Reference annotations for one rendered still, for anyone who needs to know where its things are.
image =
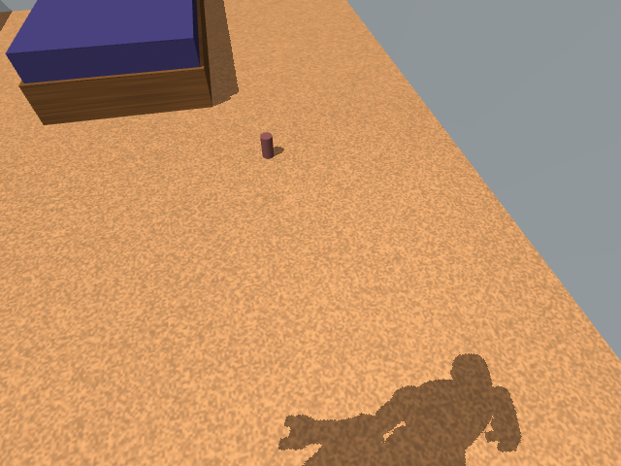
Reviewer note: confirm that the can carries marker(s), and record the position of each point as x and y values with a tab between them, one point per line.
267	145

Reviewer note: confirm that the bed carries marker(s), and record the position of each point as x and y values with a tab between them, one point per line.
82	60

